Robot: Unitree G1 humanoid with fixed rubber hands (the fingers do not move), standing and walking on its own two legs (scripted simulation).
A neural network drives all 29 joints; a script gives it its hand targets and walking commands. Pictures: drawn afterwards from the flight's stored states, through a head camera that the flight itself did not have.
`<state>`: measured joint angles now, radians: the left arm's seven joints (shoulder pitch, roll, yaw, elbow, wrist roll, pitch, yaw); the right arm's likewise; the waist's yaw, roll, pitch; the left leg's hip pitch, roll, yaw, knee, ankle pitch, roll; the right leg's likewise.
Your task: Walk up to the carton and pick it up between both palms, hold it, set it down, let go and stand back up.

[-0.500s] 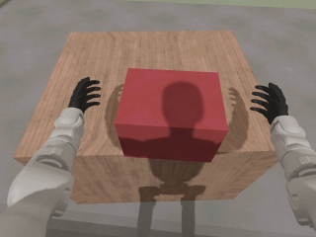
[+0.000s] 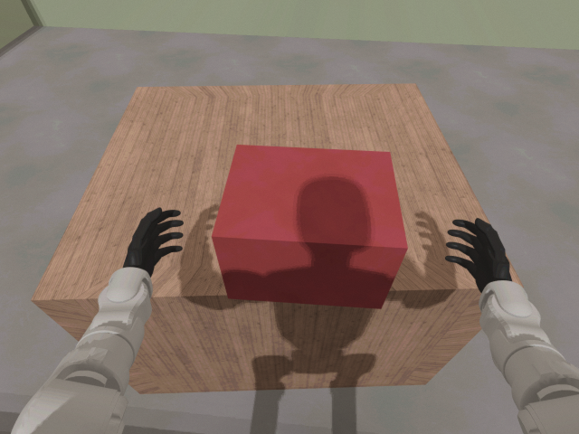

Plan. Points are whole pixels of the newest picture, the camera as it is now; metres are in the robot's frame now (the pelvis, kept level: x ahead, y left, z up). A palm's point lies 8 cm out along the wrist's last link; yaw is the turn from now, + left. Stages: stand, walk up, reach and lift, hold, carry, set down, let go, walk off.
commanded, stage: set down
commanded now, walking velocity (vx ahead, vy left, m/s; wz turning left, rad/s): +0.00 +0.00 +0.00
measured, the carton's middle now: (308, 226) +0.49 -0.01 -0.03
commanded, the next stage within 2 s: let go in 1.30 s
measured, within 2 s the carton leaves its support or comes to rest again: neither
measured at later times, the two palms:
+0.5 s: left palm (140, 325) +0.29 +0.24 -0.02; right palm (479, 338) +0.28 -0.24 -0.02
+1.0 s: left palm (138, 367) +0.24 +0.23 -0.03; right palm (480, 387) +0.22 -0.23 -0.04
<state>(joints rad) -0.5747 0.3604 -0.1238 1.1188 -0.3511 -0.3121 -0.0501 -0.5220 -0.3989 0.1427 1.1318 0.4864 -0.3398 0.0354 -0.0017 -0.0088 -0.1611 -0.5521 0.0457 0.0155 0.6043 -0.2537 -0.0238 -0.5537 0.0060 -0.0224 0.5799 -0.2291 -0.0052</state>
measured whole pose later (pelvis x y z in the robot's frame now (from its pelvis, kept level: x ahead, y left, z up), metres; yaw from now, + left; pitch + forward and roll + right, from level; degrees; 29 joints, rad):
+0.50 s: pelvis +0.00 +0.00 +0.00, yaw +0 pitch +7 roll +0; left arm -0.28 0.31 -0.11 1.00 -0.32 -0.42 -0.03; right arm -0.27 -0.30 0.09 1.04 0.38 -0.45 0.03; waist -0.01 -0.01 -0.09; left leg -0.49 0.04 0.02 0.67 -0.30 -0.02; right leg -0.49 0.00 -0.02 0.65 -0.27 0.00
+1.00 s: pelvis +0.02 +0.00 +0.02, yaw -1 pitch -4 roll +0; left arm 0.02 0.26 -0.02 0.69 -0.15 -0.12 -0.03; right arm 0.04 -0.21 -0.01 0.81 0.12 -0.31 0.00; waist 0.00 -0.01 0.04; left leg -0.12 0.04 0.04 0.43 -0.24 -0.03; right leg -0.14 0.00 0.00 0.43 -0.23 -0.01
